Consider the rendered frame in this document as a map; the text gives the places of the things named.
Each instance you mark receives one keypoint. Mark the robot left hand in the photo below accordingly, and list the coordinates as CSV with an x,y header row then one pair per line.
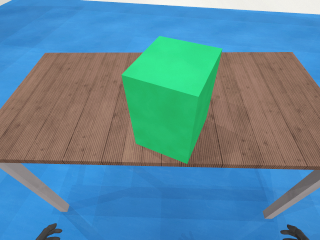
x,y
49,230

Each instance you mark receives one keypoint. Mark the table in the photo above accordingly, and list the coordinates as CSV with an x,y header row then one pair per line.
x,y
71,108

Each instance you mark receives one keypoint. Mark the carton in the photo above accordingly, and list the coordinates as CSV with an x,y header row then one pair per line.
x,y
168,90

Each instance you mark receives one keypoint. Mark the robot right hand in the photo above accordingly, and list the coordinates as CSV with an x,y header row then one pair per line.
x,y
295,232

